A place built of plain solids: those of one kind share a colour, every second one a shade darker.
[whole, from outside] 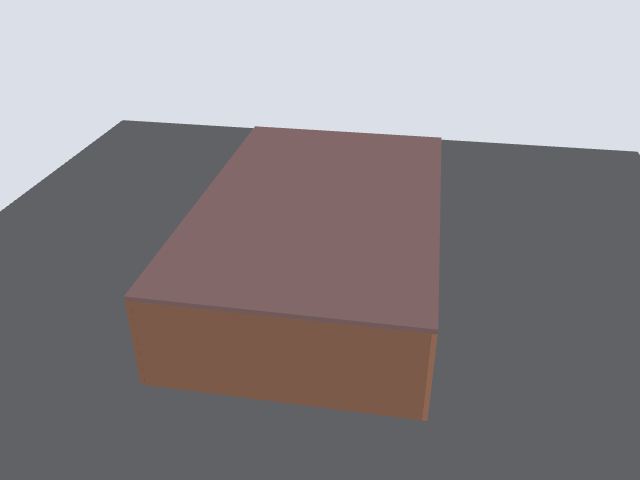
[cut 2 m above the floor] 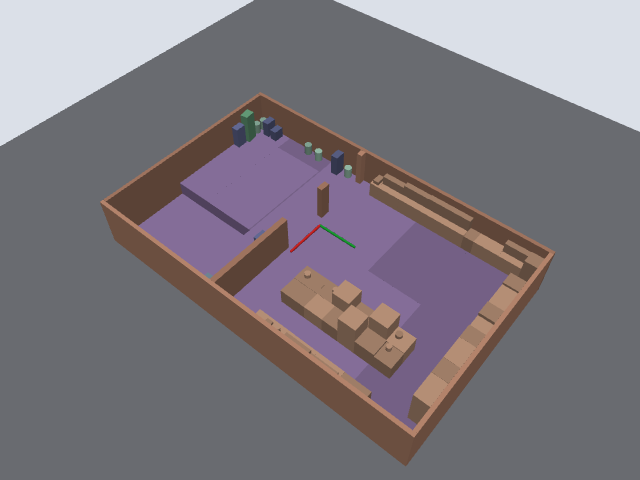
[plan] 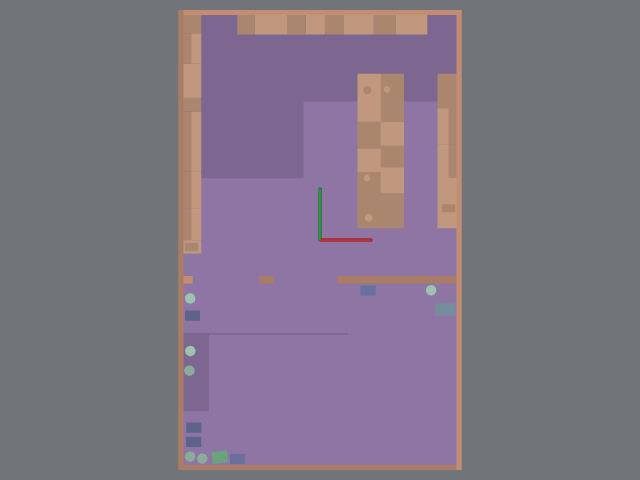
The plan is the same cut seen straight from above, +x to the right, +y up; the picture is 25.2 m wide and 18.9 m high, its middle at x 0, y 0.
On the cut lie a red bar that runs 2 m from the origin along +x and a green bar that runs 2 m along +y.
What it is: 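The back of house of a large kitchen; an old cooking hall and a later wing, as decades of use have left them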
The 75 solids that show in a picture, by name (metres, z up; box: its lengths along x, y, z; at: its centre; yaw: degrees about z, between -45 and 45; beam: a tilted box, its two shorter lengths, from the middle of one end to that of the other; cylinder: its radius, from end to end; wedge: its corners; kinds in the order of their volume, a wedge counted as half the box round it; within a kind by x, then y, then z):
{
 "floor_1": {"box": [1.03, 3.02, 0.9], "at": [-4.87, -5.24, 0.4]},
 "floor_2": {"box": [0.96, 3.02, 0.9], "at": [-3.89, -5.24, 0.4]},
 "floor_3": {"box": [3.81, 3.02, 0.9], "at": [-3.48, 3.94, 0.4]},
 "floor_4": {"box": [6.51, 2.14, 0.9], "at": [-2.13, -7.8, 0.4]},
 "floor_5": {"box": [6.51, 0.08, 0.9], "at": [-2.13, -3.69, 0.4]},
 "floor_6": {"box": [4.54, 3.02, 0.9], "at": [-1.15, -5.24, 0.4]},
 "floor_7": {"box": [0.94, 3.02, 0.9], "at": [-1.11, 3.94, 0.4]},
 "floor_8": {"box": [10.78, 6.1, 0.9], "at": [0.0, -0.61, 0.4]},
 "floor_9": {"box": [10.78, 3.43, 0.9], "at": [0.0, 7.16, 0.4]},
 "floor_10": {"box": [6.04, 3.02, 0.9], "at": [2.37, 3.94, 0.4]},
 "floor_11": {"box": [4.28, 5.22, 0.1], "at": [3.25, -6.26, 0.0]},
 "wall_1": {"box": [0.2, 18.12, 4.07], "at": [-5.48, 0.0, 1.98]},
 "wall_2": {"box": [0.37, 0.3, 3.17], "at": [-5.2, -1.56, 2.43]},
 "wall_3": {"box": [0.56, 0.3, 3.17], "at": [-2.11, -1.56, 2.43]},
 "wall_4": {"box": [10.76, 0.2, 4.07], "at": [0.0, -8.96, 1.98]},
 "wall_5": {"box": [10.76, 0.2, 4.07], "at": [0.0, 8.96, 1.98]},
 "wall_6": {"box": [4.69, 0.3, 3.17], "at": [3.03, -1.56, 2.43]},
 "wall_7": {"box": [0.2, 18.12, 4.07], "at": [5.48, 0.0, 1.98]},
 "roof_1": {"box": [11.16, 18.12, 0.2], "at": [0.0, 0.0, 4.12]},
 "unit_1": {"box": [0.32, 1.27, 0.51], "at": [-5.22, 0.62, 1.99]},
 "unit_2": {"box": [0.32, 1.45, 0.65], "at": [-5.22, 1.98, 2.07]},
 "unit_3": {"box": [0.32, 2.35, 0.69], "at": [-5.22, 3.88, 2.08]},
 "unit_4": {"box": [0.32, 1.19, 0.56], "at": [-5.22, 7.54, 2.0]},
 "unit_5": {"box": [0.53, 0.32, 0.2], "at": [-5.06, -0.28, 1.84]},
 "unit_6": {"box": [0.7, 0.52, 0.89], "at": [-5.03, -0.28, 1.29]},
 "unit_7": {"box": [0.7, 1.27, 0.88], "at": [-5.03, 0.62, 1.29]},
 "unit_8": {"box": [0.7, 1.45, 0.89], "at": [-5.03, 1.98, 1.29]},
 "unit_9": {"box": [0.7, 2.35, 0.89], "at": [-5.03, 3.88, 1.29]},
 "unit_10": {"box": [0.7, 0.55, 0.87], "at": [-5.03, 5.33, 1.28]},
 "unit_11": {"box": [0.7, 1.34, 0.88], "at": [-5.03, 6.28, 1.29]},
 "unit_12": {"box": [0.7, 1.19, 0.87], "at": [-5.03, 7.54, 1.28]},
 "unit_13": {"box": [0.7, 0.73, 1.47], "at": [-5.03, 8.5, 1.58]},
 "unit_14": {"box": [0.69, 0.78, 2.08], "at": [-2.91, 8.47, 1.89]},
 "unit_15": {"box": [1.26, 0.78, 1.88], "at": [-1.93, 8.47, 1.79]},
 "unit_16": {"box": [0.74, 0.78, 2.1], "at": [-0.93, 8.47, 1.9]},
 "unit_17": {"box": [0.74, 0.78, 1.82], "at": [-0.19, 8.47, 1.76]},
 "unit_18": {"box": [0.76, 0.78, 2.07], "at": [0.56, 8.47, 1.89]},
 "unit_19": {"box": [1.18, 0.78, 2.08], "at": [1.53, 8.47, 1.89]},
 "unit_20": {"cylinder": 0.16, "from": [1.86, 5.9, 1.75], "to": [1.86, 5.9, 1.93]},
 "unit_21": {"cylinder": 0.15, "from": [1.92, 0.87, 1.72], "to": [1.92, 0.87, 1.95]},
 "unit_22": {"box": [0.92, 1.32, 0.87], "at": [1.93, 1.12, 1.28]},
 "unit_23": {"box": [0.92, 0.89, 0.87], "at": [1.93, 2.23, 1.28]},
 "unit_24": {"box": [0.92, 0.92, 1.71], "at": [1.93, 3.13, 1.7]},
 "unit_25": {"box": [0.92, 1.07, 0.87], "at": [1.93, 4.13, 1.28]},
 "unit_26": {"box": [0.92, 0.94, 1.83], "at": [1.93, 5.13, 1.76]},
 "unit_27": {"box": [0.92, 0.94, 0.9], "at": [1.93, 6.07, 1.3]},
 "unit_28": {"box": [0.86, 0.78, 2.05], "at": [2.55, 8.47, 1.87]},
 "unit_29": {"cylinder": 0.13, "from": [2.63, 5.93, 1.71], "to": [2.63, 5.93, 1.97]},
 "unit_30": {"box": [0.92, 1.37, 0.86], "at": [2.85, 1.15, 1.28]},
 "unit_31": {"box": [0.92, 1.02, 0.87], "at": [2.85, 2.35, 1.28]},
 "unit_32": {"box": [0.92, 0.86, 0.87], "at": [2.85, 3.29, 1.28]},
 "unit_33": {"box": [0.92, 0.92, 1.81], "at": [2.85, 4.18, 1.75]},
 "unit_34": {"box": [0.92, 1.01, 0.97], "at": [2.85, 5.15, 1.33]},
 "unit_35": {"box": [0.92, 0.89, 0.86], "at": [2.85, 6.1, 1.28]},
 "unit_36": {"box": [1.24, 0.78, 2.0], "at": [3.6, 8.47, 1.85]},
 "unit_37": {"box": [0.75, 1.98, 0.9], "at": [5.0, 1.45, 1.3]},
 "unit_38": {"box": [0.75, 1.33, 0.89], "at": [5.0, 3.1, 1.29]},
 "unit_39": {"box": [0.75, 1.41, 0.89], "at": [5.0, 4.47, 1.29]},
 "unit_40": {"box": [0.75, 1.36, 0.87], "at": [5.0, 5.86, 1.28]},
 "unit_41": {"box": [0.53, 0.32, 0.13], "at": [5.06, 1.25, 1.81]},
 "unit_42": {"box": [0.32, 1.33, 0.73], "at": [5.22, 3.1, 2.1]},
 "unit_43": {"box": [0.32, 1.41, 0.54], "at": [5.22, 4.47, 2.0]},
 "crate_1": {"box": [0.6, 0.4, 1.24], "at": [-5.02, -2.98, 1.47]},
 "crate_2": {"box": [0.6, 0.4, 0.93], "at": [-4.98, -7.95, 1.31]},
 "crate_3": {"box": [0.6, 0.4, 0.62], "at": [-4.97, -7.39, 1.16]},
 "crate_4": {"box": [0.6, 0.4, 1.24], "at": [-3.25, -8.62, 1.47]},
 "crate_5": {"box": [0.6, 0.4, 1.55], "at": [1.9, -1.99, 1.62]},
 "trolley_1": {"box": [0.62, 0.46, 1.74], "at": [-3.94, -8.55, 1.72], "yaw": 7.0},
 "keg_1": {"cylinder": 0.2, "from": [-5.14, -5.14, 0.85], "to": [-5.14, -5.14, 1.45]},
 "keg_2": {"cylinder": 0.2, "from": [-5.11, -8.53, 0.85], "to": [-5.11, -8.53, 1.45]},
 "keg_3": {"cylinder": 0.2, "from": [-5.11, -4.37, 0.85], "to": [-5.11, -4.37, 1.45]},
 "keg_4": {"cylinder": 0.2, "from": [-5.11, -2.3, 0.85], "to": [-5.11, -2.3, 1.45]},
 "keg_5": {"cylinder": 0.2, "from": [-4.63, -8.61, 0.85], "to": [-4.63, -8.61, 1.45]},
 "keg_6": {"cylinder": 0.2, "from": [4.37, -1.98, 0.85], "to": [4.37, -1.98, 1.45]},
 "sack_1": {"box": [0.8, 0.5, 0.56], "at": [4.94, -2.73, 1.13]}
}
